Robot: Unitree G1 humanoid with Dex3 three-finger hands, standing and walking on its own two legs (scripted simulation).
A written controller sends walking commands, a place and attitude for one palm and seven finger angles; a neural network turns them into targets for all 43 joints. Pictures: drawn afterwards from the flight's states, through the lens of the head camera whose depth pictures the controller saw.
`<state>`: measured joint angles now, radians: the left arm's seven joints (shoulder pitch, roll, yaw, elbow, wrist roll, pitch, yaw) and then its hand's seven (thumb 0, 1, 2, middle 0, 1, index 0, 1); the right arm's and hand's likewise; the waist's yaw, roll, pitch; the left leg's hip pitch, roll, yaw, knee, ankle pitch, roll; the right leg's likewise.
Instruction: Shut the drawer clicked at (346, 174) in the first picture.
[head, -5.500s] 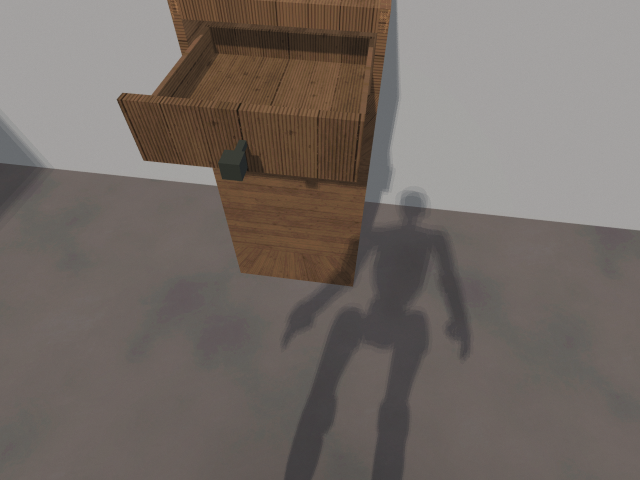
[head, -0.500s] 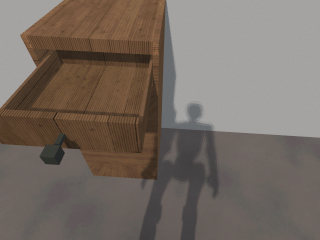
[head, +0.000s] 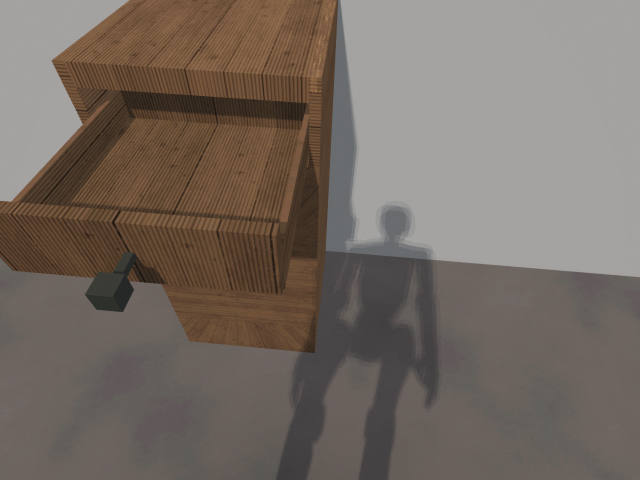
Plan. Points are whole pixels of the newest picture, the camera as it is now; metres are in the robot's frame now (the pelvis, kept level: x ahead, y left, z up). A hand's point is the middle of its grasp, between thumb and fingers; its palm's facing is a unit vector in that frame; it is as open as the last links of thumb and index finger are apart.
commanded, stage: look again from close up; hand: left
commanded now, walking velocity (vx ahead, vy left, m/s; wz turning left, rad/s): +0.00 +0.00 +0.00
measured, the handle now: (117, 279) +0.32 +0.28 +0.08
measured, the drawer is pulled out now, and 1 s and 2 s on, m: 0.30 0.30 0.30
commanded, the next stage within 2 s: raise the hand and make a fist in 0.54 s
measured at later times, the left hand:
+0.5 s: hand out of the picture +0.01 +0.21 -0.17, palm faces +0.01 -0.98 -0.22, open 7.4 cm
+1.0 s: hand (164, 459) +0.15 +0.18 +0.00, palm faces -0.07 -1.00 -0.01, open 6.3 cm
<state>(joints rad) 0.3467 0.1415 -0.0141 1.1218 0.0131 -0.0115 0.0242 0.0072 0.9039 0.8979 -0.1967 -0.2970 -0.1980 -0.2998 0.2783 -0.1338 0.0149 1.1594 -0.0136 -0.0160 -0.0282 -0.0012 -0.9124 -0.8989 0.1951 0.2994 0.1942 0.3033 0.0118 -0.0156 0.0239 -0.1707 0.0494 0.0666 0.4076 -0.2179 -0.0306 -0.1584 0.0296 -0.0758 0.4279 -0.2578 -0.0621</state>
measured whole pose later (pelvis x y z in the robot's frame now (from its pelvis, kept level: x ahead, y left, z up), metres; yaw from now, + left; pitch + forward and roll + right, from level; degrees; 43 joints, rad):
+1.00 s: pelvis -0.03 +0.02 -0.05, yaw +0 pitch +7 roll +1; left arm 0.52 0.18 0.11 -0.01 -0.24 -0.47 -0.33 0.01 0.91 0.90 -0.39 -0.51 -0.39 -0.51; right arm 0.14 -0.28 -0.07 0.51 0.02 -0.26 0.00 0.01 -0.91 -0.90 0.19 0.30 0.19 0.30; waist 0.00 -0.03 -0.12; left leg -0.61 0.01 0.06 0.91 -0.42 0.01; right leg -0.61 -0.02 -0.06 0.94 -0.45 -0.04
